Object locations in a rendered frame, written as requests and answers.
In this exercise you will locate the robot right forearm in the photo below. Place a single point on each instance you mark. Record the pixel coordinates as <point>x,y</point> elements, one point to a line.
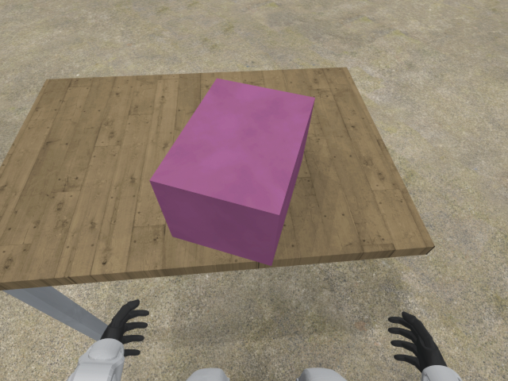
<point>439,373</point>

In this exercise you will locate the table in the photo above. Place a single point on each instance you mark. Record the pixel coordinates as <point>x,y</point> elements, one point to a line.
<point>77,206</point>

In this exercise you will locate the robot left forearm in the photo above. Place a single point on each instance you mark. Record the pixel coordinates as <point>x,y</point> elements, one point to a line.
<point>103,361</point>

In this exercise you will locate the robot left hand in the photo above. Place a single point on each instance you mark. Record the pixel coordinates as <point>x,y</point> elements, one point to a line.
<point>118,326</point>

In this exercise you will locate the carton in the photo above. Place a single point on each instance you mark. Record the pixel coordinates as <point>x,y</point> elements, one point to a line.
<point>227,181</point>

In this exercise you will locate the robot right hand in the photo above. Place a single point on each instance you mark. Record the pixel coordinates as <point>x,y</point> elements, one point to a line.
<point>424,348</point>

